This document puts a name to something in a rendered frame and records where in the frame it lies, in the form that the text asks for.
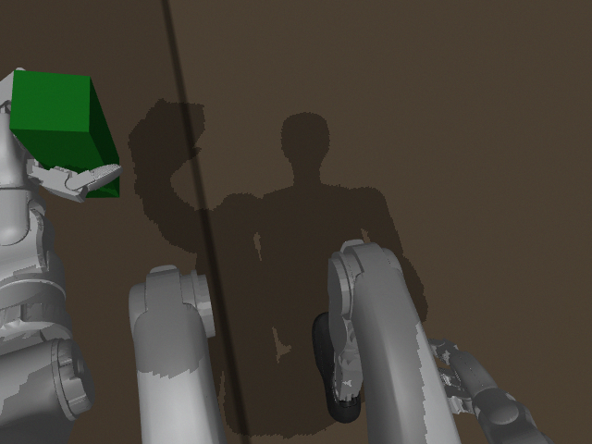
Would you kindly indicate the left robot hand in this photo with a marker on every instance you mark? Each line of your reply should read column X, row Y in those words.
column 19, row 169

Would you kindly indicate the right robot arm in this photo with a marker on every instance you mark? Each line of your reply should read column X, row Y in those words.
column 504, row 420

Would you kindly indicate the right robot hand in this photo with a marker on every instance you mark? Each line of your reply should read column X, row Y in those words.
column 465, row 378

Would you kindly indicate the carton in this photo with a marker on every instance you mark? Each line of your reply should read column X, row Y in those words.
column 59, row 119

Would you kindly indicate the right robot foot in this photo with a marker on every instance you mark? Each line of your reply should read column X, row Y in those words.
column 342, row 411

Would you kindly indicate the left robot arm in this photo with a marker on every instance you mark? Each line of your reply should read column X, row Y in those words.
column 45, row 383

